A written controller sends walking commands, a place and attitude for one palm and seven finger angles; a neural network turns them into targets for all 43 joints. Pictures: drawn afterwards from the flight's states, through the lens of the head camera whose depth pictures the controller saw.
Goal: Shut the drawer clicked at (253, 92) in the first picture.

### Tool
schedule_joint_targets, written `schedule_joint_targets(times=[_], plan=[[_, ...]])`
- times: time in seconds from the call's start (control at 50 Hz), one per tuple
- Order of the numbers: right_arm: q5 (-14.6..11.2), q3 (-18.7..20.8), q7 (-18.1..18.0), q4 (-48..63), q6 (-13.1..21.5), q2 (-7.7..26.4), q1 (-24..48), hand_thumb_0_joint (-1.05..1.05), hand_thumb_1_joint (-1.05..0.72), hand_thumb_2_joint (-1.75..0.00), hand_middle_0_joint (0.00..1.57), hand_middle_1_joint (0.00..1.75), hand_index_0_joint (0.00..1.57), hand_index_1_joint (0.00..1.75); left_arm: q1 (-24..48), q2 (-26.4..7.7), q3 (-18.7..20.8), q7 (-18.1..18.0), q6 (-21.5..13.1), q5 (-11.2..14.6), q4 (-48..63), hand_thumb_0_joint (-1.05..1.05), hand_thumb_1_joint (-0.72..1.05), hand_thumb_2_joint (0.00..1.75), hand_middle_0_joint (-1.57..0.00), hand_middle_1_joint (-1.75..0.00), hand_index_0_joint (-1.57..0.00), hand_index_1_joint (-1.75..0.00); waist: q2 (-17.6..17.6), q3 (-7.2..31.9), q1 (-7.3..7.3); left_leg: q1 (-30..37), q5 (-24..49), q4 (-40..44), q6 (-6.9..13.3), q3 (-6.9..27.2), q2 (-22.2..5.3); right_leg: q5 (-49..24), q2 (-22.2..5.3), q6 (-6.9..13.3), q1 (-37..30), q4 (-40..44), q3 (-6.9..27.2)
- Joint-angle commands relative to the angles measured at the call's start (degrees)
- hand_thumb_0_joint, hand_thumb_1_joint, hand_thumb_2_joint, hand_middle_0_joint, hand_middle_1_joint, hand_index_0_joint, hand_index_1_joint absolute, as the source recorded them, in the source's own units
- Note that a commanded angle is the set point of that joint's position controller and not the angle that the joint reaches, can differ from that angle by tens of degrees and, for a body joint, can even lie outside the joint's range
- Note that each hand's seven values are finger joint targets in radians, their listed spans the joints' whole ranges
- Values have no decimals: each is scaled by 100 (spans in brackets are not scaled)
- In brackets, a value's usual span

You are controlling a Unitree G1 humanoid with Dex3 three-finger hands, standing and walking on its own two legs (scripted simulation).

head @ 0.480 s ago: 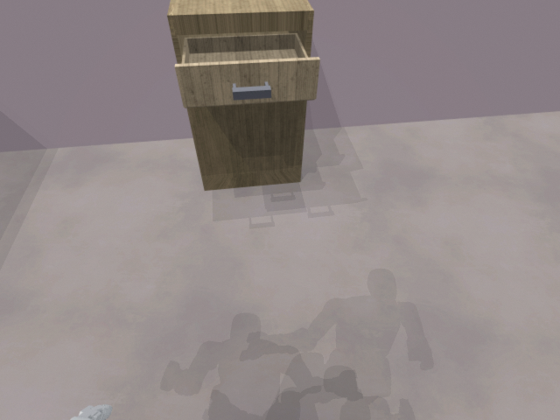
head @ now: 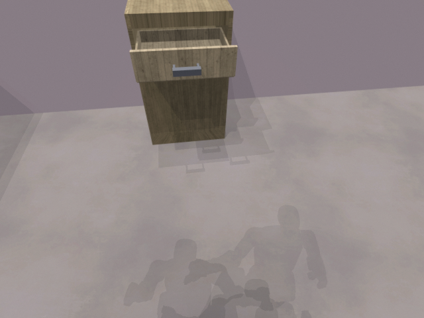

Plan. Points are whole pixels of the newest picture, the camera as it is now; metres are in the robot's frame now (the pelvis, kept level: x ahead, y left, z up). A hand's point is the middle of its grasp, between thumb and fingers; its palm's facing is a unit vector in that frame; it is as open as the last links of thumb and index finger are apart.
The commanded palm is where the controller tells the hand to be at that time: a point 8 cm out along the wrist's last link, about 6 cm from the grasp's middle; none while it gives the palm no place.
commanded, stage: stand and wait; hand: left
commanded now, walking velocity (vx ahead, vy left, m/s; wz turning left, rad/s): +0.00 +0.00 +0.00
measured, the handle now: (186, 68) +1.08 +0.18 -0.08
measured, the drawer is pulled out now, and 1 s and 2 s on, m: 0.24 0.24 0.24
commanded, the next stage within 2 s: look at it before walking up in 0.34 s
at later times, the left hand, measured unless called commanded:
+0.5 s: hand out of the picture +0.07 +0.24 -0.15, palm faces -0.04 -0.94 -0.33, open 7.4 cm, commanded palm none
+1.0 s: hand out of the picture +0.06 +0.24 -0.16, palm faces -0.03 -0.95 -0.32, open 7.4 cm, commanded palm none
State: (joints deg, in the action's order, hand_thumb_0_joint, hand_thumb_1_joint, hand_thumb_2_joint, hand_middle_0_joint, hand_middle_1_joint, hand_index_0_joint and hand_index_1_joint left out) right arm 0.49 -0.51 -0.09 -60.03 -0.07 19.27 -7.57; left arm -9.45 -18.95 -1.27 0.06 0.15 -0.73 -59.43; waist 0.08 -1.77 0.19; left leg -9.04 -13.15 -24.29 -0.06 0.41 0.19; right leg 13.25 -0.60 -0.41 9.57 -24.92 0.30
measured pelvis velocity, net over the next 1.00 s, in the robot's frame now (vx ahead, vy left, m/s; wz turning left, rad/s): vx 0.00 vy -0.01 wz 0.00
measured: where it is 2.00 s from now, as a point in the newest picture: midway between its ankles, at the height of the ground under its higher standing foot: outside the picture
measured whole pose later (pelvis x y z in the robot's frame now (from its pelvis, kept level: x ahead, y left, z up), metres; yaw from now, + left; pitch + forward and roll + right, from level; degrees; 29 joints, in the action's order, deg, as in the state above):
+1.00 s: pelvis +0.00 -0.01 +0.00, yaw +0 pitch -2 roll +0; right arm 0.2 -0.7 -0.2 -63.4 0.4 18.8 -8.1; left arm -9.3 -18.8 -0.9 0.0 -0.3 -0.8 -62.4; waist 0.0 -1.7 0.2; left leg -7.8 -11.1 -20.9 -0.7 0.4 -0.5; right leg 11.0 0.1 0.1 8.4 -21.5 0.3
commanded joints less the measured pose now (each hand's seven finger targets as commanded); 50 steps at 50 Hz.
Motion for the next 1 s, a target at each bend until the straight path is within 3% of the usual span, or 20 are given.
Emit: schedule_joint_targets(times=[0.0, 0.46, 0.64, 0.72, 0.98], plan=[[12, 235, -46, 328, 157, 1059, 328, 0, -90, -90, 20, 30, 20, 30, 311, -1161, 300, -80, -157, 17, 365, 0, 90, 90, -20, -30, -20, -30, 73, 348, -35, -40, 582, 440, 187, 529, -600, -436, -593, 224, -16, 538, 618], [11, 217, -47, 23, 174, 1050, 178, 0, -90, -90, 20, 30, 20, 30, 308, -1116, 297, -86, -159, 11, 138, 0, 90, 90, -20, -30, -20, -30, 30, 96, -16, -97, 487, 655, 157, 559, -654, -253, -576, 205, 67, 719, 655], [4, 217, -53, 27, 190, 1061, 190, 0, -90, -90, 20, 30, 20, 30, 300, -1127, 301, -89, -181, 13, 142, 0, 90, 90, -20, -30, -20, -30, 33, 323, -28, 62, 798, 627, 149, 554, -682, -655, -586, 214, -79, 669, 640], [-1, 212, -54, 16, 179, 1045, 218, 0, -90, -90, 20, 30, 20, 30, 283, -1110, 295, -89, -171, 10, 112, 0, 90, 90, -20, -30, -20, -30, 7, 195, -15, 7, 696, 667, 147, 559, -681, -559, -579, 195, -35, 705, 621], [-2, 199, -61, -6, 190, 1050, 192, 0, -90, -90, 20, 30, 20, 30, 217, -1096, 296, -84, -176, 15, 69, 0, 90, 90, -20, -30, -20, -30, 17, 304, -15, 134, 814, 698, 143, 550, -701, -697, -591, 188, -117, 724, 602]])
